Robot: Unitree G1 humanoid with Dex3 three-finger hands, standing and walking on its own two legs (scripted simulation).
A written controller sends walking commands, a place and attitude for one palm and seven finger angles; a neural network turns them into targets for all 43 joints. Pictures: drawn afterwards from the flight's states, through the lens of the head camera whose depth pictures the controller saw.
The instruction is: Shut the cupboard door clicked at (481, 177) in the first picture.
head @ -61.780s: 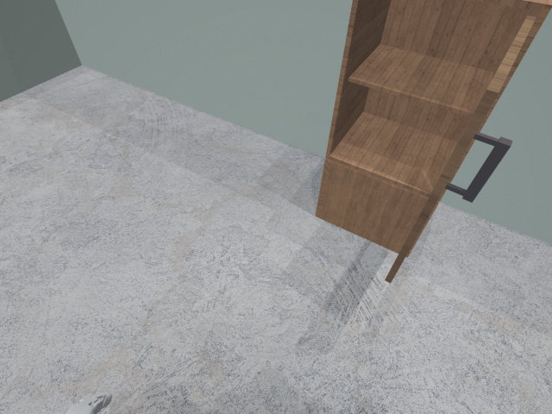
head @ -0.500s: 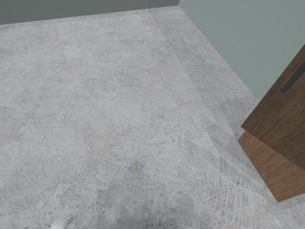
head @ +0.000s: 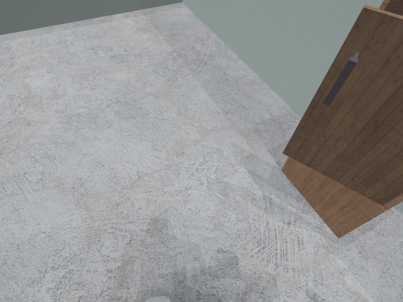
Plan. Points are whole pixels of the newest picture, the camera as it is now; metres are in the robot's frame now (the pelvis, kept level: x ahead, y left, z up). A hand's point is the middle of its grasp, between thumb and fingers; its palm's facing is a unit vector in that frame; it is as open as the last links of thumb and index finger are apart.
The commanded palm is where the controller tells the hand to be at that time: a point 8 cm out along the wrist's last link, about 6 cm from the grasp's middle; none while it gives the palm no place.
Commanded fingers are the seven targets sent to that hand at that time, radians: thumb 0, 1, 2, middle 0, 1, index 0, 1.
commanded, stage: turn to face it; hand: left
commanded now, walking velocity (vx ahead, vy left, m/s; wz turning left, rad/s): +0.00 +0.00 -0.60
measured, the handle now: (341, 79) +0.69 -0.33 +0.06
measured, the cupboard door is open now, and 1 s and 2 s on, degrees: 27 27 27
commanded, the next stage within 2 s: take the last steps up to it in 0.76 s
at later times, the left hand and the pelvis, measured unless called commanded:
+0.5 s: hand (139, 275) +0.18 +0.15 -0.15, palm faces -0.32 -0.91 -0.27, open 7.4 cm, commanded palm none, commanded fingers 0.00 0.90 0.90 -0.20 -0.30 -0.20 -0.30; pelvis +0.00 -0.01 -0.01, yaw -19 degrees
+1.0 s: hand (138, 295) +0.15 +0.15 -0.18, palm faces -0.39 -0.91 -0.17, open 7.4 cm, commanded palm none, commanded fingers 0.00 0.90 0.90 -0.20 -0.30 -0.20 -0.30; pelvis +0.03 +0.00 +0.00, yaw -27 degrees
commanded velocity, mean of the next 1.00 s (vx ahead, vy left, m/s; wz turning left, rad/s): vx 0.05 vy -0.02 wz -0.37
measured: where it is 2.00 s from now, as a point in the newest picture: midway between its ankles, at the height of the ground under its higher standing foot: outside the picture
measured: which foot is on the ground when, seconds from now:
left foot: up 0.00-0.00, down 0.02-0.50, up 0.52-0.92, down 0.94-1.00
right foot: down 0.00-0.02, up 0.04-0.46, down 0.48-0.94, up 0.96-1.00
